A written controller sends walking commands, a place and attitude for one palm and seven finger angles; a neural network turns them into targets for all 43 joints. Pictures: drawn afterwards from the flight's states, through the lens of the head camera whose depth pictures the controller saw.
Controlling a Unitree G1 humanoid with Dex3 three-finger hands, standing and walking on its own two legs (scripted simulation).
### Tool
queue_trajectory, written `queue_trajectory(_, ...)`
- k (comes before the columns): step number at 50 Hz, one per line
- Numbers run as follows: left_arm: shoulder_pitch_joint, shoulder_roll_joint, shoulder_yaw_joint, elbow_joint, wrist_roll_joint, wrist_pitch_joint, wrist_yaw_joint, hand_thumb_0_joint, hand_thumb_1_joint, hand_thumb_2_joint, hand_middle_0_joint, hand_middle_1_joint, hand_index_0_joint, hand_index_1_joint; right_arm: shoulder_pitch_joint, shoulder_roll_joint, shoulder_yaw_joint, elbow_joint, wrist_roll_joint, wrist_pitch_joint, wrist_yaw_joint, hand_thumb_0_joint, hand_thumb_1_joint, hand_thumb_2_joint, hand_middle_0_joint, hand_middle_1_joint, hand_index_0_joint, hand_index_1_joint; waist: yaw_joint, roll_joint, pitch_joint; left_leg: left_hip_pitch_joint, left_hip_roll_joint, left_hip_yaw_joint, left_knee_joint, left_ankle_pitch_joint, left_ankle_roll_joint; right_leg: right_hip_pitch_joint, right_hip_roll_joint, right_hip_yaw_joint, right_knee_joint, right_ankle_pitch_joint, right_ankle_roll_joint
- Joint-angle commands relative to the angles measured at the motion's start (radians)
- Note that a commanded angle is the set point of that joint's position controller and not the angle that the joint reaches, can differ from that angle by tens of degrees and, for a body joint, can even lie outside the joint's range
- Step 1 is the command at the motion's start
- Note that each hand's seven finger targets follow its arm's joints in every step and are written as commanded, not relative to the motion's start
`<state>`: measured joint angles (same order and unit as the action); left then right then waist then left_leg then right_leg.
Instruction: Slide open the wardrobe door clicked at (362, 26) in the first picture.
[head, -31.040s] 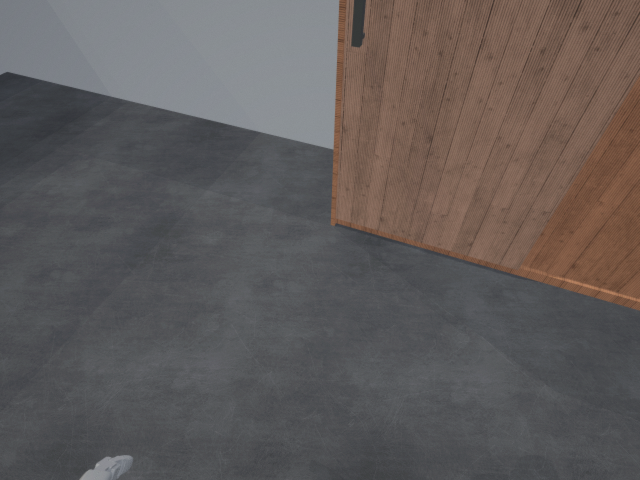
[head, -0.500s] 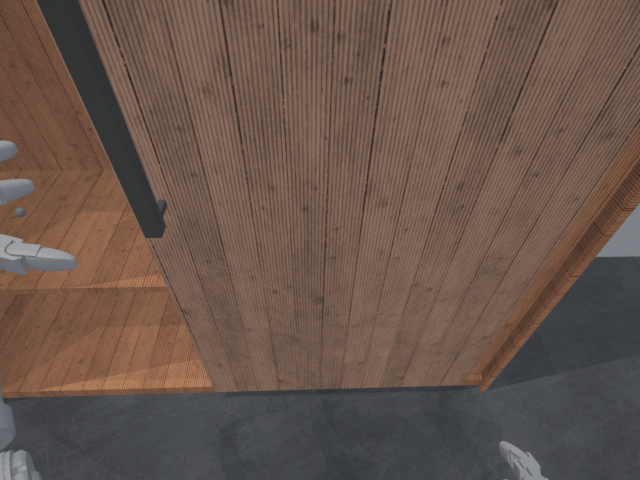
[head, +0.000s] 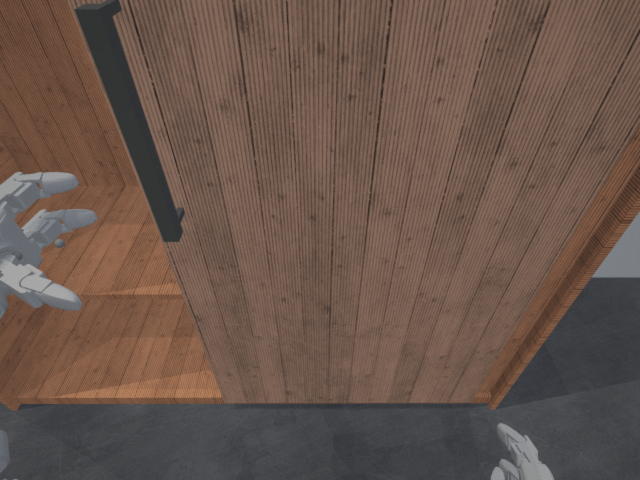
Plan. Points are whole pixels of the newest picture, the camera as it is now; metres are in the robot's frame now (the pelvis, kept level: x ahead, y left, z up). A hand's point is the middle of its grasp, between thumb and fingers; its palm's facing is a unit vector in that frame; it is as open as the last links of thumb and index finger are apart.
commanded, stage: draw the hand back to the body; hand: left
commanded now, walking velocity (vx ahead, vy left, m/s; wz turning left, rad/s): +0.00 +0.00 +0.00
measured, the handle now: (147, 138) +0.48 +0.29 +0.21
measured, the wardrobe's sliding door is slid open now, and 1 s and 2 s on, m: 0.67 0.67 0.67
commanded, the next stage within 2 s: step back with the hand held close in 1.40 s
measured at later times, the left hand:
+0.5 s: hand (37, 297) +0.23 +0.31 +0.17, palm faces +0.48 -0.84 -0.25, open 13.8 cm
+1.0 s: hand (83, 308) +0.23 +0.27 +0.16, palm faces +0.43 -0.83 -0.36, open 9.0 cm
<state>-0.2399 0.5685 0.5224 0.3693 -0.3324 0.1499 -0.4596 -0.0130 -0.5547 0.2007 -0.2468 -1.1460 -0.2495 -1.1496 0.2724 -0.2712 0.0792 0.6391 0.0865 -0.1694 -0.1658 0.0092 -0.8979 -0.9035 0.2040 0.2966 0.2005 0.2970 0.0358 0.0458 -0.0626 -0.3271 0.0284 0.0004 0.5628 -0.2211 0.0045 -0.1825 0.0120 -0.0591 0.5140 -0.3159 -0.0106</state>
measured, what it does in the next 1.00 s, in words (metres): stands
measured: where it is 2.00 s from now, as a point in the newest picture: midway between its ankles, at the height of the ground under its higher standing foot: outside the picture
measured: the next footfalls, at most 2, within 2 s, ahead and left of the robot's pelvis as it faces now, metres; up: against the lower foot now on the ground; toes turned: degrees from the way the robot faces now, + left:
none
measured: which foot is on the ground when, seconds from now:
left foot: down 0.00-1.00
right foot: down 0.00-1.00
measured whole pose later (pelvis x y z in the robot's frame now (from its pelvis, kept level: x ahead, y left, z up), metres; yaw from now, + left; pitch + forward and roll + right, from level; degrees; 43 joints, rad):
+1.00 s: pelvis +0.03 +0.01 +0.01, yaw -2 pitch -4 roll +0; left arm 0.43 0.35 0.34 -0.33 -0.09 -0.05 0.10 0.01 0.54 0.73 -0.22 -0.50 -0.22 -0.50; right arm 0.20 -0.23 0.01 0.65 -0.01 -0.13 -0.08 0.01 -0.90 -0.90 0.20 0.30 0.20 0.30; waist 0.07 0.04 -0.02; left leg -0.14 0.01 0.05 0.41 -0.20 0.01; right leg -0.02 -0.01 -0.01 0.38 -0.29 0.00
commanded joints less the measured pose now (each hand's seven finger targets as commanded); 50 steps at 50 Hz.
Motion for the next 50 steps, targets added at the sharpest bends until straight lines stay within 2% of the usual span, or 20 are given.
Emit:
queue_trajectory(1, -0.145, 0.37, 0.161, -0.238, -0.067, -0.047, -0.076, 0.0, -0.55, 0.2, -0.25, -1.15, -0.25, -1.15, -0.142, -0.132, -0.053, -0.204, 0.0, -0.083, 0.011, 0.0, -0.9, -0.9, 0.2, 0.3, 0.2, 0.3, 0.034, 0.007, -0.138, 0.173, -0.033, -0.045, -0.075, 0.137, 0.046, -0.078, 0.012, 0.03, -0.087, 0.239, 0.001)
queue_trajectory(3, -0.05, 0.376, 0.212, -0.254, -0.079, -0.031, -0.051, 0.0, -0.55, 0.2, -0.25, -1.15, -0.25, -1.15, -0.148, -0.134, -0.06, -0.223, 0.001, -0.089, 0.03, 0.0, -0.9, -0.9, 0.2, 0.3, 0.2, 0.3, 0.057, 0.0, -0.129, 0.16, -0.037, -0.033, -0.076, 0.144, 0.044, -0.075, 0.014, 0.031, -0.092, 0.235, 0.006)
queue_trajectory(8, -0.043, 0.246, 0.133, -0.357, -0.097, -0.001, -0.002, 0.0, -0.55, 0.2, -0.25, -1.15, -0.25, -1.15, -0.162, -0.126, -0.064, -0.239, 0.011, -0.095, 0.044, 0.0, -0.9, -0.9, 0.2, 0.3, 0.2, 0.3, 0.029, -0.004, -0.083, 0.172, -0.029, -0.028, -0.083, 0.069, 0.039, -0.13, 0.015, 0.038, -0.112, 0.138, 0.017)
queue_trajectory(13, -0.167, 0.2, 0.044, -0.518, -0.068, -0.032, 0.026, 0.0, -0.477, 0.235, -0.247, -1.107, -0.247, -1.107, -0.167, -0.119, -0.057, -0.221, 0.008, -0.113, 0.02, 0.0, -0.9, -0.9, 0.2, 0.3, 0.2, 0.3, -0.007, 0.087, -0.073, 0.211, -0.029, -0.037, -0.096, 0.0, 0.041, -0.159, 0.021, 0.04, -0.126, 0.054, 0.01)
queue_trajectory(16, -0.124, 0.217, 0.065, -0.576, -0.063, -0.064, 0.042, 0.0, -0.369, 0.287, -0.244, -1.044, -0.244, -1.044, -0.165, -0.115, -0.053, -0.203, -0.003, -0.13, 0.005, 0.0, -0.9, -0.9, 0.2, 0.3, 0.2, 0.3, 0.005, 0.106, -0.094, 0.232, -0.028, -0.052, -0.108, -0.006, 0.041, -0.137, 0.017, 0.037, -0.129, 0.054, 0.001)
queue_trajectory(17, -0.157, 0.329, 0.1, -0.607, 0.117, -0.149, 0.262, 0.0, -0.332, 0.305, -0.242, -1.023, -0.242, -1.023, -0.16, -0.12, -0.061, -0.169, -0.062, -0.136, 0.032, 0.0, -0.9, -0.9, 0.2, 0.3, 0.2, 0.3, 0.021, 0.088, 0.039, 0.156, -0.049, -0.046, -0.128, -0.058, 0.029, -0.196, 0.01, 0.067, -0.216, -0.007, -0.005)
queue_trajectory(19, -0.007, 0.153, 0.022, -0.578, 0.137, -0.189, 0.403, 0.0, -0.26, 0.34, -0.24, -0.98, -0.24, -0.98, -0.171, -0.119, -0.063, -0.146, -0.065, -0.144, 0.037, 0.0, -0.9, -0.9, 0.2, 0.3, 0.2, 0.3, 0.003, 0.059, 0.055, 0.152, -0.034, -0.063, -0.158, -0.133, 0.017, -0.17, -0.011, 0.042, -0.203, -0.035, -0.011)
queue_trajectory(20, 0.089, 0.12, 0.021, -0.581, 0.157, -0.2, 0.439, 0.0, -0.224, 0.357, -0.239, -0.959, -0.239, -0.959, -0.174, -0.11, -0.066, -0.14, -0.064, -0.133, 0.04, 0.0, -0.9, -0.9, 0.2, 0.3, 0.2, 0.3, 0.014, 0.055, 0.028, 0.171, -0.028, -0.061, -0.166, -0.131, 0.018, -0.144, -0.012, 0.039, -0.192, -0.023, -0.012)
queue_trajectory(22, 0.149, 0.098, 0.011, -0.675, 0.178, -0.236, 0.492, 0.0, -0.151, 0.393, -0.236, -0.916, -0.236, -0.916, -0.183, -0.104, -0.069, -0.14, -0.066, -0.116, 0.049, 0.0, -0.9, -0.9, 0.2, 0.3, 0.2, 0.3, 0.026, 0.102, -0.051, 0.206, -0.024, -0.055, -0.186, -0.11, 0.018, -0.082, -0.013, 0.039, -0.174, 0.01, -0.014)
queue_trajectory(25, 0.231, 0.074, 0.003, -0.741, 0.202, -0.272, 0.544, 0.0, -0.043, 0.445, -0.232, -0.853, -0.232, -0.853, -0.183, -0.1, -0.08, -0.131, -0.074, -0.105, 0.055, 0.0, -0.9, -0.9, 0.2, 0.3, 0.2, 0.3, 0.027, 0.066, -0.111, 0.241, -0.019, -0.025, -0.181, -0.024, 0.025, -0.028, -0.013, 0.039, -0.175, 0.067, -0.01)
queue_trajectory(29, 0.276, 0.032, -0.033, -0.729, 0.22, -0.277, 0.574, 0.0, 0.102, 0.515, -0.228, -0.767, -0.228, -0.767, -0.198, -0.092, -0.09, -0.119, -0.074, -0.077, 0.051, 0.0, -0.9, -0.9, 0.2, 0.3, 0.2, 0.3, 0.017, -0.029, -0.022, 0.228, -0.012, -0.007, -0.197, 0.004, 0.033, -0.025, -0.014, 0.038, -0.203, 0.069, 0.0)
queue_trajectory(30, 0.269, 0.055, -0.01, -0.718, 0.229, -0.276, 0.58, 0.0, 0.139, 0.533, -0.226, -0.746, -0.226, -0.746, -0.198, -0.097, -0.089, -0.113, -0.076, -0.069, 0.049, 0.0, -0.9, -0.9, 0.2, 0.3, 0.2, 0.3, 0.022, -0.029, -0.018, 0.238, -0.016, -0.004, -0.2, 0.018, 0.034, -0.033, -0.01, 0.037, -0.209, 0.082, 0.0)
queue_trajectory(31, 0.288, 0.018, -0.044, -0.722, 0.231, -0.275, 0.579, 0.0, 0.175, 0.55, -0.225, -0.725, -0.225, -0.725, -0.205, -0.087, -0.09, -0.114, -0.075, -0.061, 0.049, 0.0, -0.9, -0.9, 0.2, 0.3, 0.2, 0.3, 0.02, -0.013, 0.003, 0.24, -0.014, 0.0, -0.203, 0.022, 0.035, -0.028, -0.013, 0.037, -0.205, 0.081, 0.001)
queue_trajectory(32, 0.254, 0.045, -0.028, -0.75, 0.239, -0.279, 0.584, 0.0, 0.211, 0.567, -0.224, -0.704, -0.224, -0.704, -0.206, -0.093, -0.09, -0.113, -0.077, -0.056, 0.049, 0.0, -0.9, -0.9, 0.2, 0.3, 0.2, 0.3, 0.023, -0.004, -0.019, 0.259, -0.017, -0.004, -0.209, 0.027, 0.034, -0.029, -0.009, 0.036, -0.21, 0.087, -0.001)
queue_trajectory(35, 0.293, 0.022, -0.053, -0.797, 0.252, -0.286, 0.59, 0.0, 0.32, 0.62, -0.22, -0.64, -0.22, -0.64, -0.21, -0.088, -0.089, -0.116, -0.082, -0.052, 0.052, 0.0, -0.9, -0.9, 0.2, 0.3, 0.2, 0.3, 0.032, 0.059, -0.037, 0.288, -0.018, -0.012, -0.216, 0.086, 0.031, 0.004, -0.009, 0.033, -0.194, 0.141, -0.007)
queue_trajectory(36, 0.334, -0.009, -0.078, -0.794, 0.251, -0.282, 0.589, 0.0, 0.356, 0.637, -0.219, -0.619, -0.219, -0.619, -0.215, -0.079, -0.09, -0.119, -0.082, -0.049, 0.054, 0.0, -0.9, -0.9, 0.2, 0.3, 0.2, 0.3, 0.03, 0.056, -0.017, 0.287, -0.013, -0.011, -0.22, 0.094, 0.03, 0.008, -0.01, 0.03, -0.188, 0.143, -0.007)
queue_trajectory(38, 0.372, 0.02, -0.05, -0.815, 0.255, -0.283, 0.59, 0.0, 0.429, 0.673, -0.216, -0.576, -0.216, -0.576, -0.215, -0.088, -0.094, -0.12, -0.087, -0.047, 0.056, 0.0, -0.9, -0.9, 0.2, 0.3, 0.2, 0.3, 0.039, 0.037, -0.028, 0.296, -0.016, -0.006, -0.217, 0.132, 0.032, 0.022, -0.007, 0.03, -0.203, 0.178, -0.006)
queue_trajectory(42, 0.485, 0.001, -0.047, -0.843, 0.247, -0.277, 0.581, 0.0, 0.574, 0.743, -0.211, -0.491, -0.211, -0.491, -0.216, -0.077, -0.098, -0.137, -0.089, -0.023, 0.066, 0.0, -0.9, -0.9, 0.2, 0.3, 0.2, 0.3, 0.045, -0.037, -0.014, 0.282, -0.015, 0.007, -0.206, 0.183, 0.033, 0.044, -0.011, 0.028, -0.199, 0.237, -0.001)
queue_trajectory(47, 0.562, -0.009, -0.05, -0.928, 0.251, -0.273, 0.573, 0.0, 0.755, 0.83, -0.205, -0.385, -0.205, -0.385, -0.207, -0.066, -0.1, -0.152, -0.092, -0.004, 0.078, 0.0, -0.9, -0.9, 0.2, 0.3, 0.2, 0.3, 0.045, 0.046, -0.04, 0.303, -0.016, 0.02, -0.188, 0.277, 0.028, 0.071, -0.015, 0.028, -0.185, 0.328, -0.001)
queue_trajectory(50, 0.588, -0.026, -0.077, -0.971, 0.255, -0.266, 0.572, 0.0, 0.864, 0.882, -0.201, -0.321, -0.201, -0.321, -0.207, -0.062, -0.099, -0.159, -0.093, 0.001, 0.08, 0.0, -0.9, -0.9, 0.2, 0.3, 0.2, 0.3, 0.04, 0.046, -0.024, 0.306, -0.012, 0.02, -0.18, 0.313, 0.025, 0.06, -0.012, 0.026, -0.184, 0.354, 0.002)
